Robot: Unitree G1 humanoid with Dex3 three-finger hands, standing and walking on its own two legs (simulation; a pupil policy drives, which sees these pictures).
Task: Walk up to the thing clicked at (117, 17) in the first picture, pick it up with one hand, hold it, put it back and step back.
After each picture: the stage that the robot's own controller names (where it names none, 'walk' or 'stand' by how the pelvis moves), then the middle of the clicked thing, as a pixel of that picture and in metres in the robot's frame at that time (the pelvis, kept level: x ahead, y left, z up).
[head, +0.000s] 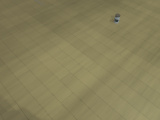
stand; (117, 18) +1.87 -0.49 -0.72
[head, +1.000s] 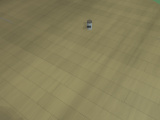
walk; (89, 24) +1.78 -0.01 -0.69
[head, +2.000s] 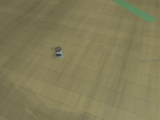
walk; (58, 52) +1.19 +0.30 -0.71
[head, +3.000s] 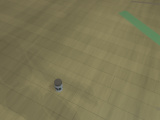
walk; (58, 85) +0.75 +0.24 -0.70
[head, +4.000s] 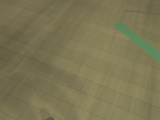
walk; out of the picture +0.41 +0.20 -0.70
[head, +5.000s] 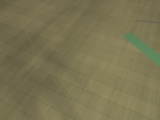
stand; out of the picture +0.33 +0.19 -0.72
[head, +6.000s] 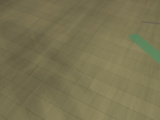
stand; out of the picture +0.34 +0.17 -0.72
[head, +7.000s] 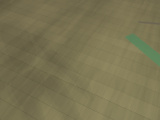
stand; out of the picture +0.33 +0.19 -0.73
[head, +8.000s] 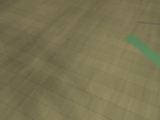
stand; out of the picture +0.32 +0.19 -0.73
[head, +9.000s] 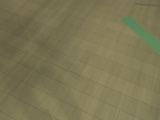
go down; out of the picture +0.34 +0.20 -0.71
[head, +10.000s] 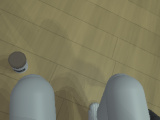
go down; (19, 63) +0.41 +0.23 -0.28
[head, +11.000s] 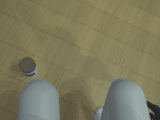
close in; (29, 67) +0.41 +0.22 -0.31
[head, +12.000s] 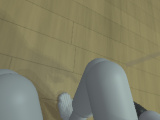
close in; out of the picture +0.40 +0.26 -0.22
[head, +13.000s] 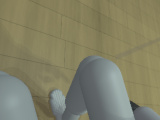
close; out of the picture +0.39 +0.27 -0.22
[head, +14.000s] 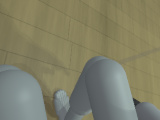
lift; out of the picture +0.36 +0.26 -0.22
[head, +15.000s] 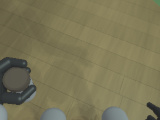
lift; (21, 85) +0.32 +0.20 +0.00
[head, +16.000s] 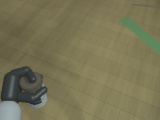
hold; (34, 90) +0.32 +0.17 +0.00
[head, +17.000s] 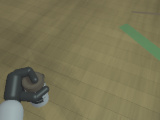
hold; (36, 90) +0.32 +0.17 +0.01
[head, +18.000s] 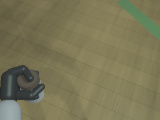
crouch; (31, 87) +0.34 +0.18 -0.04
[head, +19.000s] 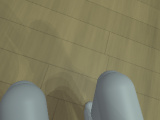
lower; out of the picture +0.46 +0.27 -0.10
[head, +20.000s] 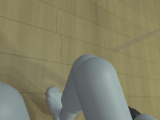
lower; out of the picture +0.42 +0.29 -0.22
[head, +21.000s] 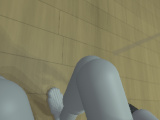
lower; out of the picture +0.41 +0.29 -0.22
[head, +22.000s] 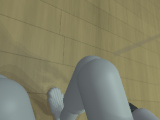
lower; out of the picture +0.41 +0.29 -0.23
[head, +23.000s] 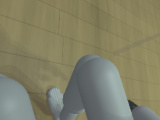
lower; out of the picture +0.41 +0.29 -0.22
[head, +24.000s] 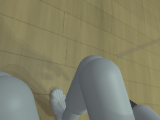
open; out of the picture +0.40 +0.27 -0.22
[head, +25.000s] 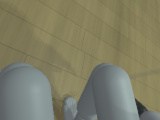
stand; out of the picture +0.41 +0.25 -0.23
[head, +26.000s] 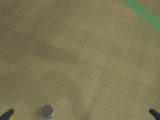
stand; (48, 112) +0.37 +0.19 -0.58
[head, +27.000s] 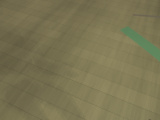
stand; out of the picture +0.35 +0.19 -0.67
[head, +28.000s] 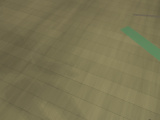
stand; out of the picture +0.35 +0.19 -0.67
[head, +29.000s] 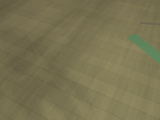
stand; out of the picture +0.38 +0.18 -0.72
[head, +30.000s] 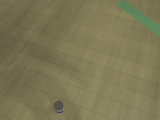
walk; (59, 107) +0.45 +0.18 -0.69
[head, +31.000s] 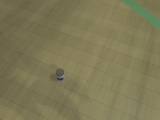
walk; (60, 75) +0.73 +0.16 -0.69
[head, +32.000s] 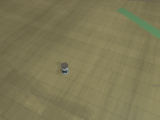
stand; (64, 68) +1.01 +0.22 -0.71
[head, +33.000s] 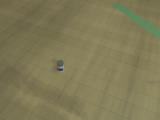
stand; (60, 66) +0.98 +0.21 -0.72
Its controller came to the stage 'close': yes
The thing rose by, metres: 0.73
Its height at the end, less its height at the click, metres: +0.00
